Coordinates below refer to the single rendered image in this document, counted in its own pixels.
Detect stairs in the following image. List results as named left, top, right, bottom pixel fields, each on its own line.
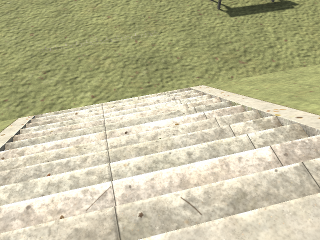
left=0, top=87, right=320, bottom=240

